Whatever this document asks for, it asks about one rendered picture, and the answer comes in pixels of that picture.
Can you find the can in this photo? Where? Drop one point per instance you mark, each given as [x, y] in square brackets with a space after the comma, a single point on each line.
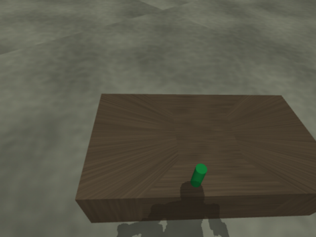
[198, 175]

